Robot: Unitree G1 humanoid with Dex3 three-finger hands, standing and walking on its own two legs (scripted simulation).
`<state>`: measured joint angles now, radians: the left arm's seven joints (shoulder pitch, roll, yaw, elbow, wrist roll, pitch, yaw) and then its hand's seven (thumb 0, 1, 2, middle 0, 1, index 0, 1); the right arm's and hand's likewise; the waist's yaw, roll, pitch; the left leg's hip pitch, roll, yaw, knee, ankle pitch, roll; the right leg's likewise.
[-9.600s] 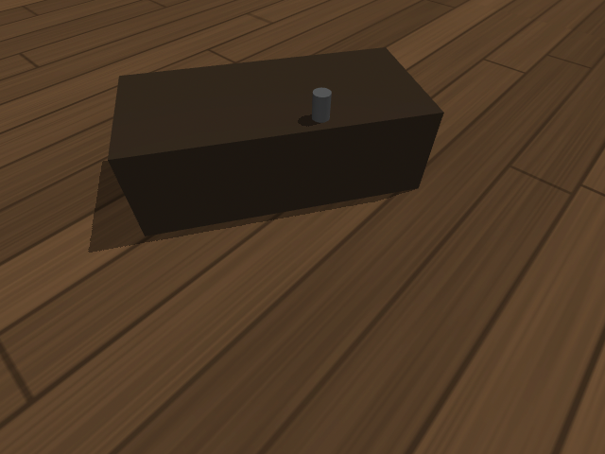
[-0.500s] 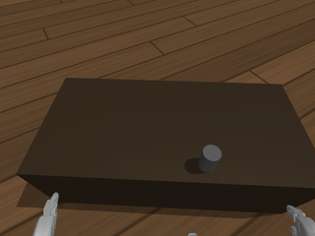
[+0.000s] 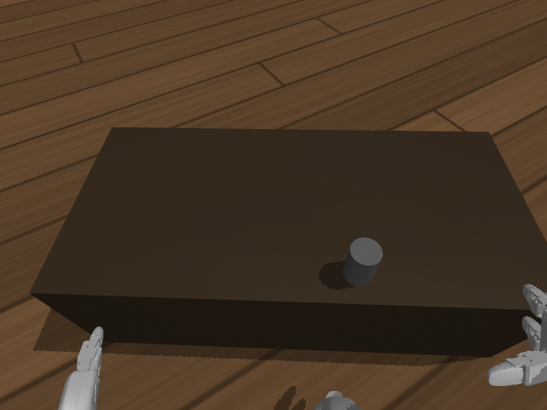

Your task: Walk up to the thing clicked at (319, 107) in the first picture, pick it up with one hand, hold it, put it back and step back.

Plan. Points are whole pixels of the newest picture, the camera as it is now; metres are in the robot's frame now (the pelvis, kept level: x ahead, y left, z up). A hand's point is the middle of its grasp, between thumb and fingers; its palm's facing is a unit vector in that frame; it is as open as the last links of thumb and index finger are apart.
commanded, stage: go down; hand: right
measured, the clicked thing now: (361, 262) +0.47 -0.19 -0.24
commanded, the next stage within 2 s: approach in 1.26 s
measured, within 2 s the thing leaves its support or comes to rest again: neither
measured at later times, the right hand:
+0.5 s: hand (524, 258) +0.33 -0.36 +0.02, palm faces +0.20 +0.97 -0.11, open 17.3 cm
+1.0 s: hand (533, 227) +0.37 -0.38 +0.04, palm faces +0.19 +0.98 -0.08, open 17.3 cm
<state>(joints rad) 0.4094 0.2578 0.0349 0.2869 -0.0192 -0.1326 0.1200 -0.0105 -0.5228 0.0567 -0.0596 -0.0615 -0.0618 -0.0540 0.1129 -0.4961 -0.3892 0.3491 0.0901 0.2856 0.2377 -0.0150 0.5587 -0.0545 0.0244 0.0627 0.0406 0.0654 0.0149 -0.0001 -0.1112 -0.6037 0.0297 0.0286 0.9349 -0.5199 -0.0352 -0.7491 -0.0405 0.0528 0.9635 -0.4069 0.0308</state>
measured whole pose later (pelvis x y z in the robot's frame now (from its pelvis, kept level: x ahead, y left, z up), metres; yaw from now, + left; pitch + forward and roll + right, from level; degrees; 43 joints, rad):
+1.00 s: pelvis -0.01 -0.01 +0.00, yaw +2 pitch +15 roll +4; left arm 0.32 0.27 -0.02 0.38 0.02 -0.17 0.09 -0.01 -0.50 0.05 -0.06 -0.07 -0.07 -0.05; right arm -0.50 -0.81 -0.60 1.14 0.11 -0.19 0.50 -0.02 0.48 -0.05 0.05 0.05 0.05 0.05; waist 0.10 0.04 -0.10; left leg -0.67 0.00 0.01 0.87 -0.46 -0.04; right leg -0.82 -0.07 0.04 0.94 -0.38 0.02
